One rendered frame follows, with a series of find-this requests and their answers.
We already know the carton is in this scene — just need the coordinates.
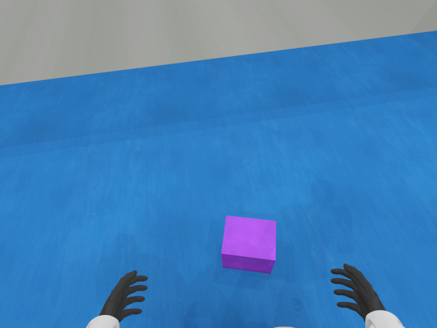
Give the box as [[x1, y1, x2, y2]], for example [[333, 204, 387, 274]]
[[221, 215, 276, 274]]

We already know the robot right hand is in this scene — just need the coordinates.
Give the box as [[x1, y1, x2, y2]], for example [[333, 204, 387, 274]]
[[330, 264, 386, 321]]

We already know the robot left hand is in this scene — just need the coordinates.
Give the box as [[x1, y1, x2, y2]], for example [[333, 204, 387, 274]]
[[99, 271, 147, 323]]

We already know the robot right forearm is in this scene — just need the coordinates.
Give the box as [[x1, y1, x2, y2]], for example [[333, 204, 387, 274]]
[[365, 310, 405, 328]]

